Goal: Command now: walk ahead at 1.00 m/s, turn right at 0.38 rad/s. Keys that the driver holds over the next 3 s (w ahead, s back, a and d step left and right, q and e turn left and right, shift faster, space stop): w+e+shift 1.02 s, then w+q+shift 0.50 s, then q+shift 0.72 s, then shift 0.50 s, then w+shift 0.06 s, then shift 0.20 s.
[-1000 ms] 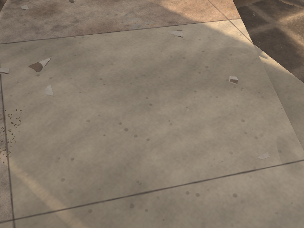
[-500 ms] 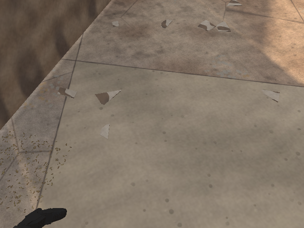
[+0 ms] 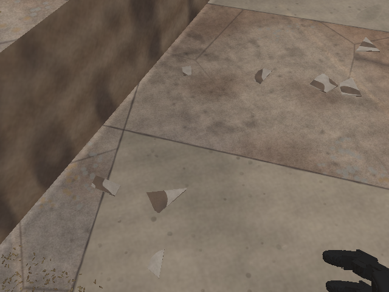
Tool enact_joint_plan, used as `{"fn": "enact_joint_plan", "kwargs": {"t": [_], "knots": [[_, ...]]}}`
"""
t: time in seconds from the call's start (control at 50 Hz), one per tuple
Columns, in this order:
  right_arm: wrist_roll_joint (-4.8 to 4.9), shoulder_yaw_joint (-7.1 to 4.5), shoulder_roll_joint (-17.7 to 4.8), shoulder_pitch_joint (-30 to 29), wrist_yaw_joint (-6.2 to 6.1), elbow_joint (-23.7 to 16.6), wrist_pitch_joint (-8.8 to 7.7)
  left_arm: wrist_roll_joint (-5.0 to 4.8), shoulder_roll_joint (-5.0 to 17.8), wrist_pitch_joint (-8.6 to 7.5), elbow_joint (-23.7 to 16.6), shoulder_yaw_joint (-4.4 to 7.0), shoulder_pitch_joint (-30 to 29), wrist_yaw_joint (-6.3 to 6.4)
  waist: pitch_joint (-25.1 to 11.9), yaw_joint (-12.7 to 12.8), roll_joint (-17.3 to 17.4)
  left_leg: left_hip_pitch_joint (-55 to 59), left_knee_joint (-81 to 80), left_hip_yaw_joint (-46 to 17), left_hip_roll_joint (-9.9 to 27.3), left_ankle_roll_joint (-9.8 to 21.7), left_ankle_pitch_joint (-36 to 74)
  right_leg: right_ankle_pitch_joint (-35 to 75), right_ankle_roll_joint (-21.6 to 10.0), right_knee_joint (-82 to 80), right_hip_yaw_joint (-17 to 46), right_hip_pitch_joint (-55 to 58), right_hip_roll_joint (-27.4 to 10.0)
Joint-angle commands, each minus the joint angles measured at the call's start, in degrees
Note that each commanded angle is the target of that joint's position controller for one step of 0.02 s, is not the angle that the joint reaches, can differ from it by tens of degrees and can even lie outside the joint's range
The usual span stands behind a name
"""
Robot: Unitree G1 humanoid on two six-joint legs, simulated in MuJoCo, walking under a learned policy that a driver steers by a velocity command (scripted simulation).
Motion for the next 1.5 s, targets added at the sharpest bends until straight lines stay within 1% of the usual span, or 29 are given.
{"fn": "enact_joint_plan", "kwargs": {"t": [0.02,0.1,0.26,0.32,0.38,0.4,0.42,0.44,0.46,0.5,0.56,0.62,0.74,0.8,0.82,0.84,0.86,0.92,1.0,1.1,1.2,1.26,1.3,1.32,1.34,1.36,1.38,1.44,1.5], "knots": [[-1.04,-3.38,-7.4,18.0,-0.75,4.3,-0.44,-1.11,8.0,-2.28,-8.6,2.29,-9.3,0.43,-6.7,-9.1,3.4,35.9,-21.4,-29.3,19.0,8.5,-13.4,6.3,-0.7,13.6,1.4,-37.2,-5.7],[-0.27,-2.77,-2.7,9.6,0.17,6.8,-1.61,-0.87,2.6,2.65,-7.4,2.51,-5.0,-0.18,1.3,-0.9,6.3,16.3,-28.2,-11.1,15.7,5.5,-3.2,8.5,0.4,9.1,1.8,-30.0,-10.7],[-1.01,-3.74,-9.7,14.3,-2.34,8.9,-1.87,0.26,4.4,1.71,-13.5,2.42,-21.4,-3.18,7.4,-4.4,-1.1,22.4,-31.4,8.9,11.2,0.5,17.6,35.9,-1.6,-17.8,-8.0,-32.2,-5.8],[-1.02,-4.53,-14.3,16.1,-3.46,8.9,0.22,-0.34,8.0,1.08,-15.8,3.74,-22.4,-4.92,3.8,-2.4,3.3,33.6,-22.1,11.2,12.5,-2.5,53.3,31.6,-3.9,-23.8,-15.7,-26.0,0.7],[-0.20,-5.55,-18.1,10.0,-3.65,6.2,2.50,-0.74,16.8,3.80,-10.9,8.18,3.5,-3.75,-8.9,12.3,8.8,27.9,11.0,8.7,14.8,-0.8,75.3,17.0,-8.3,-19.8,-13.8,4.1,5.0],[0.75,-4.58,-14.3,7.4,-2.67,6.3,1.62,-1.06,18.4,4.80,-8.3,9.23,11.7,-2.28,-8.8,15.8,1.7,15.6,35.1,8.9,7.4,-2.3,40.7,17.6,-10.7,-25.6,-7.3,16.9,3.0],[-0.18,-1.06,-1.4,13.2,-1.37,3.0,-1.15,0.29,20.0,4.53,-9.0,8.62,6.2,-2.24,-6.6,3.8,-22.2,-9.3,59.7,1.4,-5.1,-4.8,-23.4,12.9,-19.1,-29.6,15.3,25.7,-3.3],[1.63,-0.01,-3.2,14.5,-0.53,-1.0,-3.94,2.42,15.5,2.47,-12.8,6.72,1.3,-2.43,-16.9,1.4,-17.7,-19.7,62.7,-12.5,-5.2,-1.7,-22.2,-14.2,-25.4,-45.6,44.0,29.8,-12.5],[2.55,-1.09,-8.9,5.9,-0.37,-2.3,-5.15,2.33,11.9,1.17,-13.5,6.31,1.9,-2.60,-11.0,4.1,-5.8,-19.8,55.9,-13.8,-2.0,1.1,-16.7,-19.0,-20.6,-53.2,46.0,23.4,-12.6],[1.01,-1.06,-7.6,4.9,-1.25,-2.4,-4.79,2.11,11.3,-0.81,-14.1,5.97,-4.6,-3.29,-2.5,-2.9,8.1,-14.3,43.4,-14.3,2.0,0.8,-10.7,-11.5,-18.3,-53.1,40.0,5.6,-10.3],[-0.57,-2.01,-8.7,7.5,-1.90,-1.2,-2.23,1.39,10.4,-0.88,-15.7,5.47,-10.4,-1.70,1.0,-6.7,6.1,-6.2,31.5,-14.0,5.1,-3.7,-9.0,1.7,-16.9,-53.7,26.3,-8.3,-3.2],[-1.68,-0.87,-5.4,-3.4,-2.27,-5.2,-1.55,0.44,9.5,-0.35,-14.9,5.21,-8.8,0.47,4.6,-2.7,4.0,-0.5,12.5,-9.4,3.7,-7.3,2.9,10.7,-14.7,-53.7,16.5,-18.1,2.0],[2.15,-2.91,-7.9,-8.2,-1.67,-8.0,-2.05,-0.90,10.0,0.93,-12.4,6.34,-4.9,1.44,0.6,1.4,-3.9,10.6,-7.9,-11.9,0.4,-9.1,14.2,3.7,-8.4,-46.2,20.2,-10.6,1.5],[2.93,-6.13,-12.7,8.9,-2.12,-4.8,-2.66,0.81,9.4,1.67,-13.3,6.34,-7.7,0.87,-9.2,-9.1,-5.4,26.2,-6.1,-10.6,1.9,-5.7,5.2,23.7,-4.3,-25.5,18.6,-4.9,1.9],[2.35,-6.50,-14.9,23.2,-2.80,-2.8,-2.05,2.77,4.8,1.72,-15.3,4.52,-8.9,0.14,-20.4,-14.8,-0.9,46.6,-0.8,-19.1,10.5,-3.5,-7.4,17.6,-2.5,-5.3,14.2,-15.4,3.6],[-1.05,-6.70,-20.0,25.0,-1.48,-1.3,-1.97,-1.12,-1.3,1.06,-18.3,2.53,2.3,-0.28,-27.7,-6.2,30.0,60.7,-17.6,-57.4,24.8,6.6,-34.7,-12.0,-0.5,14.6,8.8,-34.8,9.3],[-0.74,-6.01,-15.0,20.4,-1.06,-2.6,-1.57,-3.20,4.1,1.51,-16.9,2.44,0.4,0.45,-21.2,-7.4,28.1,55.7,-21.6,-63.6,25.7,6.9,-49.5,-4.6,-0.4,21.3,5.8,-43.0,2.3],[-1.00,-4.66,-9.7,15.9,-1.87,-0.2,-0.12,1.18,9.1,1.96,-19.0,4.01,-15.0,0.22,-4.0,-8.6,3.8,34.4,-20.5,-33.3,17.9,3.0,-17.1,4.7,-0.4,16.2,1.5,-39.9,-3.3],[0.32,-3.31,-5.2,14.5,-1.41,4.4,-0.86,-0.86,5.7,4.11,-20.8,3.73,-15.8,-1.01,0.5,-4.7,6.8,26.8,-23.3,-17.7,15.4,2.4,-4.1,5.9,-1.2,11.5,1.0,-39.3,-8.1],[-0.73,-3.16,-8.3,18.6,-1.16,8.5,-1.11,0.12,4.0,2.78,-22.7,2.41,-21.8,-1.58,7.1,-3.7,1.7,22.0,-29.4,-9.9,15.0,5.9,3.9,17.5,-0.2,-2.1,2.4,-42.4,-4.0],[1.84,-2.72,-12.0,26.0,-1.53,12.7,-0.14,1.07,4.2,-0.58,-26.7,1.84,-35.3,-4.37,9.7,-6.5,1.2,27.6,-33.9,-6.7,15.5,6.4,18.0,24.8,-0.7,-24.9,-7.0,-32.4,-2.2],[0.75,-2.72,-15.4,27.2,-1.99,14.3,0.89,0.66,9.5,-0.97,-26.3,4.35,-28.5,-3.96,0.3,-0.2,10.7,34.0,-19.8,-5.6,16.7,5.0,53.8,16.6,-2.4,-29.5,-8.4,-15.5,3.2],[-0.27,-2.13,-14.9,23.6,-2.53,13.7,1.23,0.68,14.7,0.19,-20.4,7.21,-4.0,-1.56,-13.1,13.7,13.3,13.6,10.4,-4.7,12.9,1.3,46.6,15.7,-3.9,-27.6,-2.7,21.7,-1.8],[-0.51,0.68,-2.4,32.6,-2.06,11.2,0.26,2.91,20.7,-0.11,-18.5,7.93,0.1,-0.96,-26.3,5.6,-6.4,-5.4,34.7,-7.9,3.3,-0.6,-8.0,-4.8,-9.4,-31.5,25.7,41.8,-19.5],[2.51,0.22,-5.5,30.2,-1.99,10.8,-1.20,3.48,16.4,-0.55,-18.1,6.95,2.9,-1.30,-34.2,7.7,-10.9,-8.5,43.4,-15.5,2.4,0.4,-16.6,-18.6,-10.7,-44.6,42.5,39.5,-22.6],[4.90,-1.30,-8.3,21.0,-2.45,8.0,-1.20,2.90,12.4,-0.99,-16.2,5.83,0.0,-1.50,-19.6,7.5,-8.7,-16.2,46.8,-14.0,4.1,0.1,-13.7,-17.4,-8.5,-48.5,35.9,31.4,-20.4],[4.49,-1.07,-7.1,17.1,-2.74,6.6,-0.99,2.28,10.3,-1.28,-14.7,5.30,-3.1,-1.54,-10.7,5.7,-5.1,-18.4,45.4,-12.3,6.5,-0.1,-10.1,-8.6,-7.8,-48.8,26.8,22.3,-19.5],[3.00,-1.52,-3.6,19.9,-1.87,7.7,2.34,3.82,3.5,-2.28,-12.2,4.17,-11.5,-1.84,-3.7,-2.8,-4.6,-8.8,41.8,-12.0,12.0,-0.6,-4.3,5.9,-6.7,-52.5,9.3,2.3,-15.8],[2.74,-1.51,-2.1,16.9,-1.49,6.2,5.44,2.44,4.0,-2.64,-10.7,4.61,-16.5,-1.53,3.5,-5.5,-3.2,-11.1,38.2,-11.3,14.0,-1.6,-4.3,14.4,-4.7,-57.3,-3.1,-5.2,-15.6]]}}
Next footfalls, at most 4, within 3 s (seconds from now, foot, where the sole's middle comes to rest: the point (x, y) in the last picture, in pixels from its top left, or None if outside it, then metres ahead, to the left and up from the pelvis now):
0.40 right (251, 264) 0.56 -0.14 -0.75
0.82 left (247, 159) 1.00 -0.14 -0.75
1.30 right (373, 160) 1.03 -0.66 -0.75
1.72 left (375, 89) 1.47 -0.78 -0.75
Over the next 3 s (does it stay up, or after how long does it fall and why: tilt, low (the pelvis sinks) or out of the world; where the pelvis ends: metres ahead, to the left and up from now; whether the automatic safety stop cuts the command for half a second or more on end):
stays up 1.48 -0.87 0.02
